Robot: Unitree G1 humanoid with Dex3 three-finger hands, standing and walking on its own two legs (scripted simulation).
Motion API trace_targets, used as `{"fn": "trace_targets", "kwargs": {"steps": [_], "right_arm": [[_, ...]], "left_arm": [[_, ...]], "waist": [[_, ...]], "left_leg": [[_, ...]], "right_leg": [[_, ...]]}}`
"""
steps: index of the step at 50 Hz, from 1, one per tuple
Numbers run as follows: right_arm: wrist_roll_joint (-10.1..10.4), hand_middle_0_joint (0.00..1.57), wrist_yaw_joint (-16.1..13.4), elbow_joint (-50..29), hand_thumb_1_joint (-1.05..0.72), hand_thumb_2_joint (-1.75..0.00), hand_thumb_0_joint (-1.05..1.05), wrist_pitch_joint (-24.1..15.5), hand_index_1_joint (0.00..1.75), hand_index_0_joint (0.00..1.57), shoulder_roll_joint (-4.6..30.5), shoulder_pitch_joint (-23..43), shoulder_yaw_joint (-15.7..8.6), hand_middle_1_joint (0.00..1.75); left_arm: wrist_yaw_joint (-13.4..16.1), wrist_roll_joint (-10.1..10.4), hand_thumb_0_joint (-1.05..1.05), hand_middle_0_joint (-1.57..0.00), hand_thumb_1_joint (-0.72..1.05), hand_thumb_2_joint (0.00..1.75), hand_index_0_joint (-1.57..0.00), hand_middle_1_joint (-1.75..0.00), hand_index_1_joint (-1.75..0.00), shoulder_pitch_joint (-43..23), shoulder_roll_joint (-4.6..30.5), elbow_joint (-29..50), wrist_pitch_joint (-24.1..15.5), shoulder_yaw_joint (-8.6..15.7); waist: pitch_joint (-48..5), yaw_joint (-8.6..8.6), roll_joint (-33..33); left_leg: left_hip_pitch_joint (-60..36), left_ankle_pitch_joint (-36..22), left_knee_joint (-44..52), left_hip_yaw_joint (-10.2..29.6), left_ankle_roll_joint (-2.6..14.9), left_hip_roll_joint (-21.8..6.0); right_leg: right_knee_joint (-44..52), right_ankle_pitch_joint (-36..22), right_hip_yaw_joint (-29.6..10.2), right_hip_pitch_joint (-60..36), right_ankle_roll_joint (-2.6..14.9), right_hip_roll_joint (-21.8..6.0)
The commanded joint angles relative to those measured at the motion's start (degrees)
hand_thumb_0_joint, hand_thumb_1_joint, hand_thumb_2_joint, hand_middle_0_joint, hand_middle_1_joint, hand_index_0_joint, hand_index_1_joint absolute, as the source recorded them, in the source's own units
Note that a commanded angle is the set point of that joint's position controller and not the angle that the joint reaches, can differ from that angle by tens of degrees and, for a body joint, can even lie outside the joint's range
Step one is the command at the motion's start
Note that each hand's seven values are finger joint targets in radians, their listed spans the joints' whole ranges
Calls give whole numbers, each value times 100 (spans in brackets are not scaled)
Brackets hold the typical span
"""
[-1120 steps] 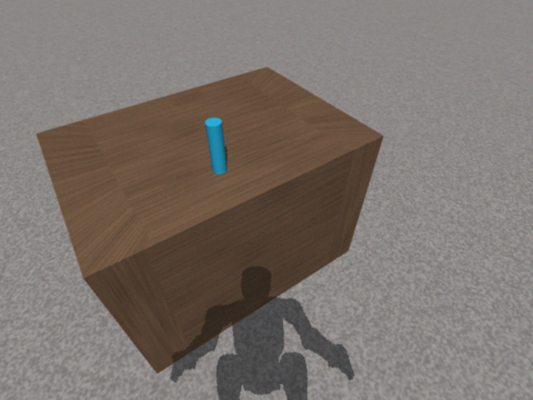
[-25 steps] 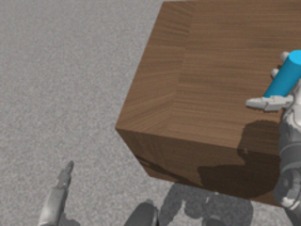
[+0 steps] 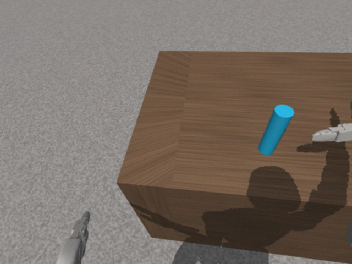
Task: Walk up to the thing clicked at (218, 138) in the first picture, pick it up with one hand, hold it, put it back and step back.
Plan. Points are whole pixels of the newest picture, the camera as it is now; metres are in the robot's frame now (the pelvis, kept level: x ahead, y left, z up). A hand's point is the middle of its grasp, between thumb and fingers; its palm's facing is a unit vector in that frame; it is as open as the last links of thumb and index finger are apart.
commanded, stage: sink last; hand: right
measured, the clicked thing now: (273, 132) +0.50 -0.20 +0.01
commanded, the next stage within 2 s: home in 1.16 s
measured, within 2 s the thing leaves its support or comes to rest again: neither
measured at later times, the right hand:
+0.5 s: hand out of the picture +0.33 -0.33 +0.08, palm faces +0.39 +0.85 -0.36, open 17.3 cm
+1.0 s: hand out of the picture +0.15 -0.24 +0.06, palm faces +0.36 +0.87 -0.32, open 17.4 cm
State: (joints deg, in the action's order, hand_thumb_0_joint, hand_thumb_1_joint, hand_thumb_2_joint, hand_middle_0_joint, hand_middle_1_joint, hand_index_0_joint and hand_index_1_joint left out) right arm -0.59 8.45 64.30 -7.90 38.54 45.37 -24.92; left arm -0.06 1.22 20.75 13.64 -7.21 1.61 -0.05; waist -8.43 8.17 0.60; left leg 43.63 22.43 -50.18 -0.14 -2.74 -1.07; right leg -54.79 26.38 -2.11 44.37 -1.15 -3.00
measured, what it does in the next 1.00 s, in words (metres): stands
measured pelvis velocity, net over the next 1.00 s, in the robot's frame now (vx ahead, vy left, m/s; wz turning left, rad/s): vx -0.01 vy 0.02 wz -0.04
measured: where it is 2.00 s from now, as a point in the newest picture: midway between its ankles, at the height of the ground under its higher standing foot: outside the picture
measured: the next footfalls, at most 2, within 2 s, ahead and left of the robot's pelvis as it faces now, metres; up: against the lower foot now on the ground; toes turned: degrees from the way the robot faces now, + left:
none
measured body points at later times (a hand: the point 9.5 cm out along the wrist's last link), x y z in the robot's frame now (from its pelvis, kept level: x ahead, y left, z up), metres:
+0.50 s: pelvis +0.02 +0.00 +0.03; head +0.03 -0.01 +0.48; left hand +0.18 +0.25 -0.01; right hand +0.31 -0.38 +0.11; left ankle +0.02 +0.15 -0.69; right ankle +0.00 -0.13 -0.69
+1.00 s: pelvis -0.01 +0.02 +0.02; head -0.02 +0.04 +0.47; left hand +0.17 +0.28 -0.02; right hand +0.13 -0.28 +0.08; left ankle +0.02 +0.15 -0.69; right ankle +0.00 -0.13 -0.69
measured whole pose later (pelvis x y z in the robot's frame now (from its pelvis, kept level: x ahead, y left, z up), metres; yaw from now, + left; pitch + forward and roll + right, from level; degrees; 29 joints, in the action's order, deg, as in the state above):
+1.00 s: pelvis -0.01 +0.02 +0.02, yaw -2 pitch +2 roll +0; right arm 4.3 -2.6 -6.7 -1.0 14.8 -30.0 -12.7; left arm 5.0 2.6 22.7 13.0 -16.4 -0.3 7.5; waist -4.3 -2.6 1.8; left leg 24.4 21.3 -43.8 -1.2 -1.7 -2.9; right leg -43.5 21.9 -2.6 23.6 -2.2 -1.4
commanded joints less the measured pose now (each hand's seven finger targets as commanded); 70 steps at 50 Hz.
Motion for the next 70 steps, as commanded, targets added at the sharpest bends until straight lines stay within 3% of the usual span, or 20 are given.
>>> {"fn": "trace_targets", "kwargs": {"steps": [1,3,10,13,16,18,21,24,26,28,34,40,46,52,55,59,63,64,65,70], "right_arm": [[-222,6,-385,-882,53,-4,0,63,6,6,2218,1669,-286,6],[-283,6,-543,-1599,52,-5,0,31,5,6,2396,2475,-278,5],[-284,6,-887,-1645,53,-5,0,122,5,5,1960,1938,-37,5],[-249,6,-1026,-1296,52,-5,0,231,5,5,2172,419,-387,5],[-27,6,-961,-2660,51,-5,0,195,5,5,1103,219,270,5],[69,6,-1025,-2605,50,-5,0,387,5,6,1350,-1492,-119,5],[307,6,-949,-4622,49,-6,0,474,5,6,497,-1775,361,5],[424,6,-1025,-5649,50,-6,0,641,5,5,485,-3052,128,5],[453,6,-1115,-6747,50,-5,0,607,5,5,567,-3324,-85,5],[483,6,-1181,-7378,50,-5,0,587,5,5,112,-3908,128,5],[518,6,-1346,-8186,52,-6,0,425,6,5,-662,-5698,341,6],[512,5,-1218,-8317,53,-6,0,363,6,5,-1308,-7205,637,6],[484,5,-1159,-8410,52,-6,0,289,6,5,-1219,-6757,549,6],[456,5,-1222,-8054,55,-6,0,116,6,5,-1133,-6841,328,6],[430,5,-1244,-8173,56,-6,0,12,6,5,-1074,-6983,295,6],[433,5,-1287,-8344,53,-6,0,-102,6,5,-1025,-6874,227,6],[431,6,-1281,-8082,52,-8,0,-145,6,6,-1019,-7039,137,6],[448,5,-1243,-8300,49,-7,0,-209,6,5,-1183,-6936,309,6],[426,6,-1256,-8108,50,-9,0,-226,6,6,-1100,-6966,195,6],[398,6,-1130,-7657,53,-7,0,-315,6,6,-1614,-7156,758,6]], "left_arm": [[-56,72,0,-5,-54,5,-5,-4,-5,639,1037,372,-59,641],[-115,85,0,-6,-53,6,-6,-6,-5,242,955,370,-62,645],[-108,123,0,-5,-55,7,-5,-5,-5,-800,953,187,-63,480],[-6,152,0,-6,-56,8,-5,-4,-5,-692,1366,250,9,815],[23,190,0,-6,-55,6,-5,-4,-5,-308,1008,373,20,615],[56,262,0,-6,-54,6,-5,-5,-5,280,1098,136,83,703],[33,299,0,-6,-54,6,-6,-5,-5,452,861,-99,155,750],[27,342,0,-6,-54,6,-5,-5,-5,216,839,-372,186,769],[81,309,0,-6,-53,6,-6,-5,-5,-53,983,-271,155,994],[170,258,0,-6,-52,5,-6,-5,-5,-274,1019,-223,89,1062],[516,161,0,-5,-51,5,-5,-5,-5,-454,1041,114,-114,1224],[477,155,0,-5,-51,5,-5,-6,-5,85,539,-25,-274,898],[565,104,0,-6,-51,5,-6,-6,-6,-8,823,24,-462,1265],[603,66,0,-5,-51,5,-6,-6,-5,32,744,186,-664,1204],[576,40,0,-5,-52,6,-5,-5,-5,-122,430,196,-750,816],[580,25,0,-5,-51,7,-5,-6,-6,-203,681,296,-879,964],[601,6,0,-12,-42,17,-12,-14,-14,-44,884,63,-925,1245],[559,23,0,-5,-47,9,-4,-6,-6,-253,713,299,-971,1012],[575,21,0,-13,-39,17,-12,-14,-14,-157,812,301,-999,1171],[439,44,0,-14,1,55,-14,-19,-19,-47,165,222,-1043,461]], "waist": [[-1398,-182,558],[-1750,-221,711],[-2381,-443,1111],[-2300,-557,654],[-2243,-552,896],[-1390,-703,582],[-1194,-749,964],[-482,-918,945],[-764,-934,992],[-687,-893,959],[-595,-918,213],[174,-1012,-17],[451,-763,-139],[475,-961,-250],[395,-1154,-25],[100,-1113,145],[454,-1020,-85],[561,-1060,18],[446,-997,-96],[815,-1029,-143]], "left_leg": [[-1028,-1579,772,-291,328,264],[-1242,-1723,850,-195,318,197],[-1687,-1886,1027,-278,356,229],[-2099,-2260,1087,-371,338,238],[-2121,-2377,1110,-371,366,237],[-2073,-2134,1230,-456,372,253],[-2066,-2080,1299,-417,411,216],[-2139,-1707,1426,-436,413,220],[-2301,-1769,1415,-414,392,209],[-2372,-1743,1405,-431,373,214],[-2630,-1735,1424,-378,258,121],[-2320,-1324,1483,-379,216,86],[-1806,-459,1664,-198,171,-26],[-1787,136,1746,-139,186,-97],[-1920,157,1722,-84,203,-128],[-2115,-383,1443,-295,221,14],[-1918,81,1617,-252,200,-1],[-1872,322,1667,-257,209,3],[-1926,229,1657,-264,205,8],[-1742,275,1600,-346,217,74]], "right_leg": [[1022,-2161,262,-1556,92,226],[1054,-2118,315,-1698,118,246],[1275,-2681,273,-2442,-36,178],[1390,-3147,272,-2473,-44,166],[1462,-3454,319,-2846,-58,177],[1635,-3200,323,-2544,-58,163],[1768,-3123,385,-2678,-64,169],[1984,-2527,384,-2293,-57,169],[1996,-2531,357,-2476,-47,153],[2037,-2517,318,-2596,-62,129],[1897,-2197,379,-2573,79,224],[1898,-1715,481,-2149,129,315],[1848,-866,483,-2077,173,377],[1789,-555,453,-1966,134,406],[1748,-616,502,-1818,99,443],[1843,-832,415,-1886,92,359],[1875,-471,420,-1829,106,351],[1930,-270,422,-1771,96,347],[1916,-345,421,-1852,100,343],[1957,-272,435,-1624,101,332]]}}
